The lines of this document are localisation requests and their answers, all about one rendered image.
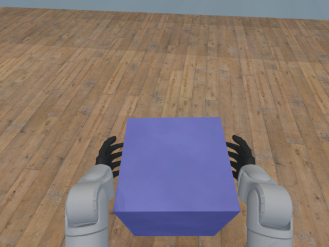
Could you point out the robot left hand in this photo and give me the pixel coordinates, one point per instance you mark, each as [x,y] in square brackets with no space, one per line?
[105,157]

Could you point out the robot right hand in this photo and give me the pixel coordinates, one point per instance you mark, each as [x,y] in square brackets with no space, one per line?
[244,156]

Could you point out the robot left forearm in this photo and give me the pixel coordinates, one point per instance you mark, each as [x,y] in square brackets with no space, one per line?
[86,208]

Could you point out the robot right forearm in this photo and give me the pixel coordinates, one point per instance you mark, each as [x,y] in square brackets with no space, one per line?
[269,209]

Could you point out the carton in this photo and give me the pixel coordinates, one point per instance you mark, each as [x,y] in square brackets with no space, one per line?
[175,177]

